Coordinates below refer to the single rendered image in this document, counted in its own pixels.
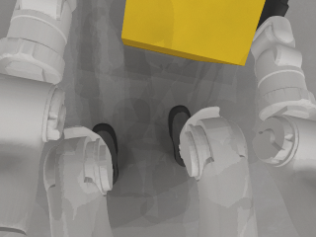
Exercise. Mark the left robot upper arm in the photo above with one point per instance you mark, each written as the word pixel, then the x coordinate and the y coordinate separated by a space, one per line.
pixel 32 112

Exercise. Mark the carton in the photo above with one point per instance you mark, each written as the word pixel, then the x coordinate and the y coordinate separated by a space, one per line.
pixel 217 31

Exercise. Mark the robot left foot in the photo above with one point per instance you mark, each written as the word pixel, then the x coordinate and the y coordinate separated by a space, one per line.
pixel 109 136

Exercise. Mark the robot left shin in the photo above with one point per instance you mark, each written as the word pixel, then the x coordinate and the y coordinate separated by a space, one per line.
pixel 49 161

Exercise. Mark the robot left forearm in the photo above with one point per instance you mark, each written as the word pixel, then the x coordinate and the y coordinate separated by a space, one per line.
pixel 36 39

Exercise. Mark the robot right forearm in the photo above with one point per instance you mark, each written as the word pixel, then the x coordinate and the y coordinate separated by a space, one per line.
pixel 280 79

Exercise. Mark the right robot hand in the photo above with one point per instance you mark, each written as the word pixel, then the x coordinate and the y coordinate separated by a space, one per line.
pixel 273 8

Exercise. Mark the right robot upper arm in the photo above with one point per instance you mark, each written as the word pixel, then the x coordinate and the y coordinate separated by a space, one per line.
pixel 287 146

